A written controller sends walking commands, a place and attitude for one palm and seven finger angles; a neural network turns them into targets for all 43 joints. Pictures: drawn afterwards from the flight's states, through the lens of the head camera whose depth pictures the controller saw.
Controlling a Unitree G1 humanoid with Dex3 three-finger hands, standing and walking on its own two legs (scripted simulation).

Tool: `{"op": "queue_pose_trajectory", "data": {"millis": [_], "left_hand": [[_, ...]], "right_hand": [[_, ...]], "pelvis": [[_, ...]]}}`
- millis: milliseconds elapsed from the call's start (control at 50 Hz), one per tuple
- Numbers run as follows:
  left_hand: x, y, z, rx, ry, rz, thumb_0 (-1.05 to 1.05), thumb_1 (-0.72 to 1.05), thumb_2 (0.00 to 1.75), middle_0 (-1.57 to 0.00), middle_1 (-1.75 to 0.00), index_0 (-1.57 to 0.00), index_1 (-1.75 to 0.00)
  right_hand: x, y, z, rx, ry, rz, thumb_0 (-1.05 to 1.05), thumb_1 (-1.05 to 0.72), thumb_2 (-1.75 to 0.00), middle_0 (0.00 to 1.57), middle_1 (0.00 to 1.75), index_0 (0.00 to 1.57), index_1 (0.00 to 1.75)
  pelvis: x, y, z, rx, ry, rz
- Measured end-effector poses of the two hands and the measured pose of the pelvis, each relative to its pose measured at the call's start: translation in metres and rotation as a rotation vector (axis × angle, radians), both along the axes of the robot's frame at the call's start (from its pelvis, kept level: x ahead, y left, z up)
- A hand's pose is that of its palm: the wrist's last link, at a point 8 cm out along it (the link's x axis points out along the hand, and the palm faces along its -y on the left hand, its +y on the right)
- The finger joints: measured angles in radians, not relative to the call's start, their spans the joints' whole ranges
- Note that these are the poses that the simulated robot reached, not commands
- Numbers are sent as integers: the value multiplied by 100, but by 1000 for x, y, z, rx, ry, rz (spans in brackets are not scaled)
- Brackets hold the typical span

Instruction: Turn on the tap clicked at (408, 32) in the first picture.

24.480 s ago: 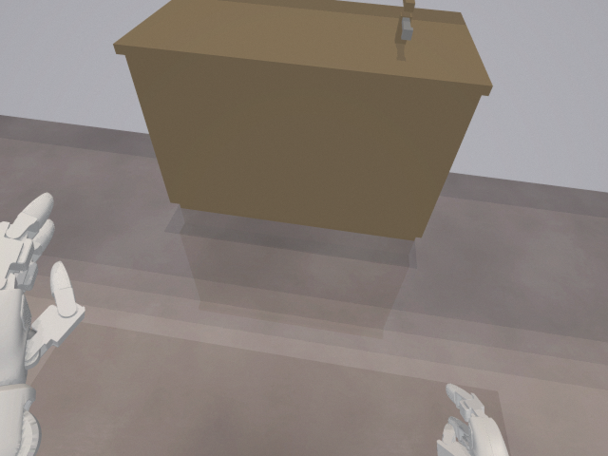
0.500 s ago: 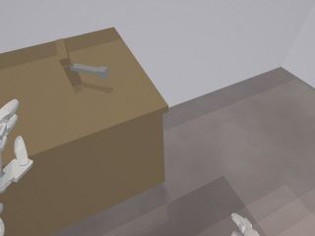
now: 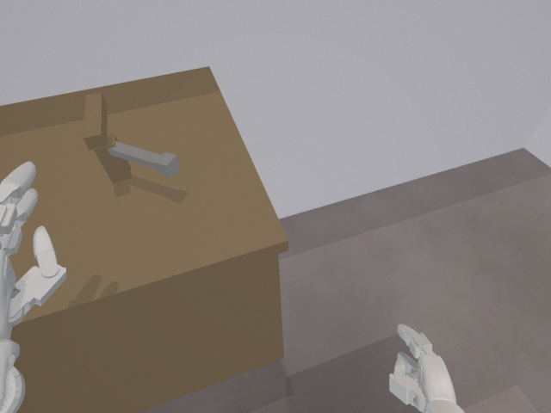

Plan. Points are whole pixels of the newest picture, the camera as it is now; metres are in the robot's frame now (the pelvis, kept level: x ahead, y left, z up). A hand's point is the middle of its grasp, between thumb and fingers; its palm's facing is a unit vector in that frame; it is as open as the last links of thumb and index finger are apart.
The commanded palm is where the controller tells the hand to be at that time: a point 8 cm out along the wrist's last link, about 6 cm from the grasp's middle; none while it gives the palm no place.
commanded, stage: come to a stop and stand still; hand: left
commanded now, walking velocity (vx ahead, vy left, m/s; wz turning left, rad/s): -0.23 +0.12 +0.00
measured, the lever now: (168, 165) +0.47 +0.21 +0.10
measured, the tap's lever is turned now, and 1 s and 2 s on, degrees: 47 47 47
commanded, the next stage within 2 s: none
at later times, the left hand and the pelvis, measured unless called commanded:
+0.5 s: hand (105, 233) +0.27 +0.21 +0.18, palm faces +0.30 -0.80 -0.51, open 7.4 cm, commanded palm +0.22 +0.26 +0.19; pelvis +0.05 -0.02 +0.01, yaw -2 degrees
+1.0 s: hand (11, 267) +0.23 +0.30 +0.17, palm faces +0.36 -0.85 -0.37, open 7.4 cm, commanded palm +0.17 +0.32 +0.19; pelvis +0.00 +0.05 +0.01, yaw -3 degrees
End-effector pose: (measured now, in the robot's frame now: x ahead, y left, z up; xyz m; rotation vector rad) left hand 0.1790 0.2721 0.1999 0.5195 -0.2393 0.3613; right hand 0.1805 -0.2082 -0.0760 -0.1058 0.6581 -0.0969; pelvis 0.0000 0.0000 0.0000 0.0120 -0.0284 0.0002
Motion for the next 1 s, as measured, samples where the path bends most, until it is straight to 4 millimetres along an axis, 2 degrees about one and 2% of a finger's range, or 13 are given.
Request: {"op": "queue_pose_trajectory", "data": {"millis": [60, 140, 220, 300, 420, 480, 580, 660, 700, 760, 840, 900, 1000], "left_hand": [[7, -9, 2, -38, 13, 6, 1, 89, 90, -21, -30, -21, -31], [25, -5, 1, -18, 47, 38, 1, 89, 90, -21, -30, -22, -31], [47, 3, -5, -6, 72, 43, 1, 89, 90, -21, -30, -22, -31], [65, -3, -10, 4, 101, 4, 1, 89, 90, -21, -30, -21, -31], [65, -23, -4, 39, 138, -46, 1, 89, 90, -21, -30, -22, -31], [60, -24, -1, 37, 134, -45, 1, 89, 90, -21, -30, -22, -31], [58, -8, -5, 4, 112, 5, 1, 89, 90, -21, -30, -22, -31], [76, 35, 12, 76, -24, 60, 1, 88, 90, -22, -30, -22, -31], [79, 44, 12, 35, -59, 77, 1, 88, 90, -21, -30, -22, -31], [71, 26, 2, 1, -49, -11, 1, 89, 90, -20, -30, -21, -30], [47, 4, -14, -35, -3, -165, 1, 89, 90, -20, -30, -21, -30], [31, 19, -16, -45, -11, -182, 1, 89, 90, -21, -30, -22, -31], [11, 67, -13, -51, -59, -69, 1, 88, 90, -22, -30, -22, -31]], "right_hand": [[5, 0, -7, 7, 78, 33, 1, -91, -90, 20, 30, 20, 30], [14, -8, -9, -19, 138, 42, 1, -91, -90, 20, 30, 20, 30], [30, -21, -9, -52, 137, 3, 1, -91, -90, 20, 30, 20, 30], [44, -33, 0, -66, 98, -40, 1, -91, -90, 20, 30, 20, 30], [54, -43, 8, -68, 61, -45, 1, -91, -90, 20, 30, 20, 30], [53, -48, 10, -77, 71, -55, 1, -91, -90, 20, 30, 20, 30], [45, -50, 9, -109, 92, -66, 1, -91, -90, 20, 30, 20, 30], [32, -42, 12, -127, 99, -16, 1, -91, -90, 20, 30, 20, 30], [26, -37, 16, -105, 74, -7, 1, -91, -90, 20, 30, 20, 30], [15, -29, 22, -72, 22, -21, 1, -91, -90, 20, 30, 20, 30], [-3, -17, 25, -84, 10, -45, 1, -91, -90, 20, 30, 20, 30], [-19, -5, 27, -116, 37, -59, 1, -91, -90, 20, 30, 20, 30], [-38, 20, 31, -147, 53, -34, 1, -91, -90, 20, 30, 20, 30]], "pelvis": [[16, -5, 8, 11, 8, 4], [33, -7, 15, 34, 12, 7], [45, -3, 11, 20, 7, -9], [50, -4, 10, 33, 28, -28], [52, -14, 12, 3, 58, -16], [53, -16, 14, 7, 64, -28], [55, -10, 14, 3, 49, -25], [45, -7, 16, 13, 49, -34], [36, -1, 16, 5, 37, -41], [30, 7, 12, -3, 26, -41], [20, 19, 9, -31, 17, -53], [12, 29, 11, -32, 3, -52], [-3, 48, 14, -41, -17, -54]]}}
